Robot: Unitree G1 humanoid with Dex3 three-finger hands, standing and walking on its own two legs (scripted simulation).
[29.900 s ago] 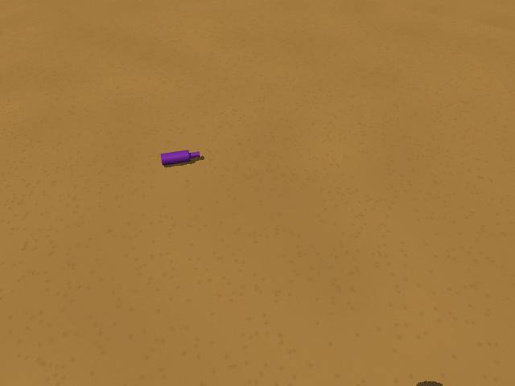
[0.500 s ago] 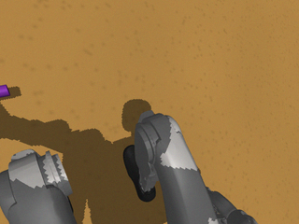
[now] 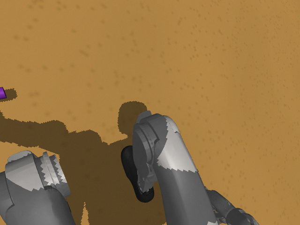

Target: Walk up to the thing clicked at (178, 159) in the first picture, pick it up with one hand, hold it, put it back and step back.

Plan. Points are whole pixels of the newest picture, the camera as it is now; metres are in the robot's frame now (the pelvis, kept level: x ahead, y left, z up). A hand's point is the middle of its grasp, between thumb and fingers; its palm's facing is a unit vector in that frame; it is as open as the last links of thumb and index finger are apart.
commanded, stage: open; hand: left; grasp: from above
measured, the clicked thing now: out of the picture +0.45 +0.32 -0.26
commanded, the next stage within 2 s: withdraw in 0.70 s
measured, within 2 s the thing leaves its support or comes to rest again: neither
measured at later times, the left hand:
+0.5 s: hand out of the picture +0.44 +0.34 -0.24, palm faces -0.46 -0.14 -0.88, open 12.4 cm
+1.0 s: hand out of the picture +0.45 +0.35 -0.22, palm faces -0.37 -0.13 -0.92, open 13.7 cm
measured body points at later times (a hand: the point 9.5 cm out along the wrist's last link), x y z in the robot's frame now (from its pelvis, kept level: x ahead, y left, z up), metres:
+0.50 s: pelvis +0.00 +0.00 +0.00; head +0.27 +0.13 +0.34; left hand +0.46 +0.34 -0.19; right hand +0.07 -0.26 -0.05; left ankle +0.06 +0.12 -0.26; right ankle +0.12 -0.14 -0.26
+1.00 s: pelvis +0.00 +0.00 +0.00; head +0.26 +0.14 +0.35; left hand +0.47 +0.35 -0.16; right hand +0.06 -0.26 -0.05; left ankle +0.06 +0.12 -0.26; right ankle +0.12 -0.13 -0.26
